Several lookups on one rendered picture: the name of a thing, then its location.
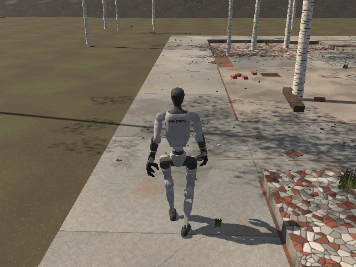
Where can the robot right hand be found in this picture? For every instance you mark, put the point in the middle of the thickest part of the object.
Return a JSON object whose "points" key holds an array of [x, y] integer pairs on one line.
{"points": [[200, 158]]}

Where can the right robot forearm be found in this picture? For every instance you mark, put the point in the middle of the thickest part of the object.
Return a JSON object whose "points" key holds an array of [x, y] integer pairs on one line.
{"points": [[202, 147]]}

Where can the right robot upper arm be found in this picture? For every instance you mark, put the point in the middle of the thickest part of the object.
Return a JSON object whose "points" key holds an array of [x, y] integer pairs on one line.
{"points": [[197, 126]]}

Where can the robot left hand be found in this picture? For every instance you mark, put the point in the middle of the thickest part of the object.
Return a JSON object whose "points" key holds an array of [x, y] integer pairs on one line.
{"points": [[149, 169]]}

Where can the left robot forearm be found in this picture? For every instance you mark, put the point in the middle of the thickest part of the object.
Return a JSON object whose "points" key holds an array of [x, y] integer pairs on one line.
{"points": [[152, 152]]}

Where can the robot torso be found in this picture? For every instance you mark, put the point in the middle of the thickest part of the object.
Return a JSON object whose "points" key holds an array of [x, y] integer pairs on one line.
{"points": [[177, 134]]}

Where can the left robot upper arm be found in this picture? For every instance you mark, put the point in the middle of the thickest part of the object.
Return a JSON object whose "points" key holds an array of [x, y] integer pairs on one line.
{"points": [[158, 127]]}

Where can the robot left thigh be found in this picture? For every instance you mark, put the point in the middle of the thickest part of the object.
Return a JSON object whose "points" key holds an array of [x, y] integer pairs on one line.
{"points": [[165, 164]]}

